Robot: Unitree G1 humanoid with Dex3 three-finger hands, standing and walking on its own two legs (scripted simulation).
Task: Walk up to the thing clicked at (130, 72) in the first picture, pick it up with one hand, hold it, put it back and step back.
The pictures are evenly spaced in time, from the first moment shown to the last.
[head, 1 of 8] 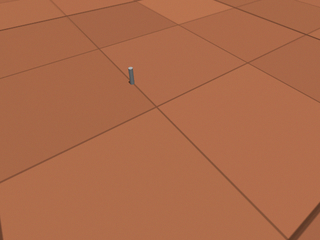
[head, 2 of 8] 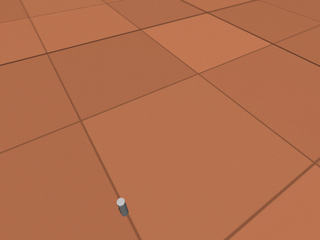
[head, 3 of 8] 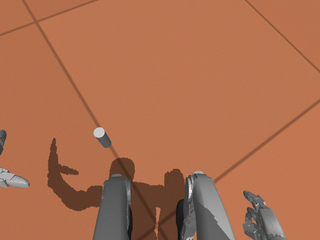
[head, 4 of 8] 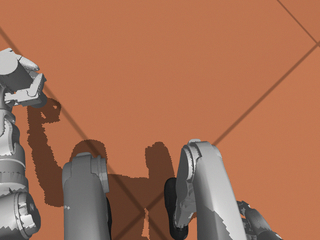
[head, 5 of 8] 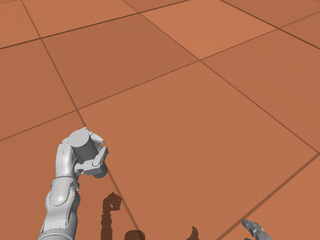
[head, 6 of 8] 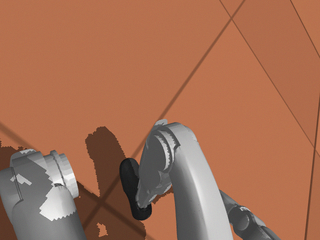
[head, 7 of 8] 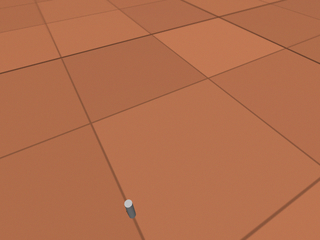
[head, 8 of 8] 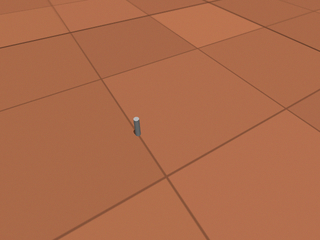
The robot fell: no
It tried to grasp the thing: yes
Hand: left
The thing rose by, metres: 0.68
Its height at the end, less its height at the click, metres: +0.00
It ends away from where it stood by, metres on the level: 0.01
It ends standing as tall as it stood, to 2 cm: yes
